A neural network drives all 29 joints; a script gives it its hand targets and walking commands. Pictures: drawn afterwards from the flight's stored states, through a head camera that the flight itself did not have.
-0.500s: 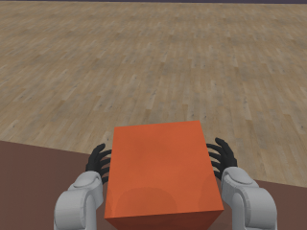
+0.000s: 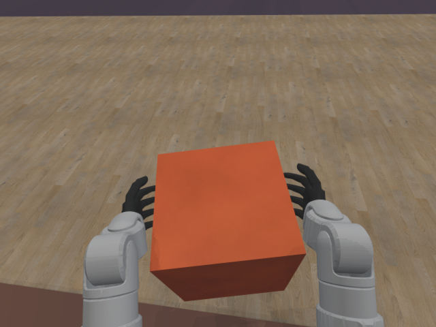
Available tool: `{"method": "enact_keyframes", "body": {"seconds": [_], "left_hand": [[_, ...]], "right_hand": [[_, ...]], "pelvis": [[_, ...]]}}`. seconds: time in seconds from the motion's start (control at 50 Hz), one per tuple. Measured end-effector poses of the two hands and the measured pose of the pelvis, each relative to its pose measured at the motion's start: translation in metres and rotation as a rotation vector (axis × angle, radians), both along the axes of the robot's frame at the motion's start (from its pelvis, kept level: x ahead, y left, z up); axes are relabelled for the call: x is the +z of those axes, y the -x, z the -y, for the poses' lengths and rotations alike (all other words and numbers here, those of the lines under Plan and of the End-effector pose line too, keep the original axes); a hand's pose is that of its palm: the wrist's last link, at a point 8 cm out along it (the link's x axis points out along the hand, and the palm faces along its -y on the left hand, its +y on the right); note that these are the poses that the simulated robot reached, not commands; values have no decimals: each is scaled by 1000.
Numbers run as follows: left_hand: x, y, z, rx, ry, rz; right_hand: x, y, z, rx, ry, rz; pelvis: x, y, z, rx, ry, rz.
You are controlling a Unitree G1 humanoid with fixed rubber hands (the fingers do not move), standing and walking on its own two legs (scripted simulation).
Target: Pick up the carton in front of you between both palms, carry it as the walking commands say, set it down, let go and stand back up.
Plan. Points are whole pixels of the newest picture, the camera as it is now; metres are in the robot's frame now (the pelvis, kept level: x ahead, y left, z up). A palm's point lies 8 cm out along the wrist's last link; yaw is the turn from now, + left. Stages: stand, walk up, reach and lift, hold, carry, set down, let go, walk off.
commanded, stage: carry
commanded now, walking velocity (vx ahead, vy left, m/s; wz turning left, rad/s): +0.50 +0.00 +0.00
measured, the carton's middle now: (225, 227) +0.31 -0.01 +0.04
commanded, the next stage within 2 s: none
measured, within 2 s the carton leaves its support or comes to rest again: neither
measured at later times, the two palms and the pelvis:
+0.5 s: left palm (165, 105) +0.67 +0.13 +0.10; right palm (273, 90) +0.68 -0.16 +0.12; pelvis +0.32 -0.02 +0.00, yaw -2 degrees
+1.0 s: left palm (182, 83) +1.10 +0.13 -0.05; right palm (250, 70) +1.11 -0.16 -0.02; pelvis +0.75 -0.02 -0.11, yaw -7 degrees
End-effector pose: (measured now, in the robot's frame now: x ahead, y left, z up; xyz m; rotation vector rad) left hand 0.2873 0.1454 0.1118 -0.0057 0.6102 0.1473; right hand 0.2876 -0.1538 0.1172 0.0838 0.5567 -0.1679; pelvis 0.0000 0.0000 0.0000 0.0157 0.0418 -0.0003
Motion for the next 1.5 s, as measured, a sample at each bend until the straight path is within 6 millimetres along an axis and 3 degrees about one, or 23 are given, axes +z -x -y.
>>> {"method": "enact_keyframes", "body": {"seconds": [0.06, 0.12, 0.24, 0.36, 0.46, 0.5, 0.6, 0.68, 0.76, 0.84, 0.9, 1.0, 1.1, 1.16, 1.2, 1.26, 1.4, 1.5], "left_hand": [[-3, -61, 8, 11, -25, -10], [-7, -106, 11, 32, -18, -66], [-8, -189, 14, 65, 20, -111], [-5, -275, 18, 55, 52, -98], [-5, -352, 15, 44, 93, -41], [-13, -383, 11, 41, 115, -27], [-38, -452, 8, 4, 115, -106], [-37, -525, 22, -53, 104, -94], [-39, -616, 52, -139, 95, -46], [-63, -713, 74, -174, 75, 6], [-102, -767, 62, -122, 74, -21], [-165, -813, 12, 33, 101, -142], [-189, -878, -17, 121, 134, -210], [-186, -942, -22, 101, 128, -153], [-177, -986, -17, 50, 96, -114], [-159, -1038, 0, -23, 62, -100], [-126, -1117, 47, -136, 63, -97], [-106, -1166, 61, -132, 35, -19]], "right_hand": [[-4, -70, 8, 52, 32, -3], [-5, -125, 12, 71, 23, -58], [-1, -214, 14, 47, -26, -104], [6, -296, 17, 21, -31, -91], [9, -363, 14, -13, -23, -31], [5, -390, 10, -24, -6, -17], [-16, -449, 7, -65, 9, -94], [-26, -497, 22, -127, -2, -89], [-29, -565, 48, -192, 12, -43], [-54, -656, 68, -187, 30, 11], [-85, -732, 59, -127, 25, -12], [-138, -826, 11, -21, -10, -127], [-179, -901, -18, 7, -51, -201], [-178, -957, -22, 11, -31, -144], [-171, -991, -17, -9, -15, -102], [-159, -1021, 0, -88, -36, -88], [-124, -1066, 42, -216, -38, -90], [-96, -1126, 58, -169, 5, -15]], "pelvis": [[-8, -34, 11, -1, 15, -4], [0, -61, 21, 4, 9, -20], [15, -123, 32, 4, 1, -41], [21, -202, 30, -17, 3, -61], [8, -282, 20, -27, 15, -75], [-1, -319, 16, -29, 20, -77], [-1, -399, 7, -25, -4, -55], [-5, -466, -2, -65, 19, -30], [-23, -548, -2, -105, 11, -10], [-74, -645, 7, -87, 32, 3], [-103, -692, 13, -99, 78, -41], [-107, -753, 22, -109, 77, -47], [-107, -847, 16, -40, 72, -66], [-113, -906, 6, -31, 34, -65], [-108, -932, -1, -44, 12, -78], [-92, -971, -10, -67, 18, -104], [-65, -1075, -6, -96, 55, -110], [-73, -1153, 21, -106, 46, -57]]}}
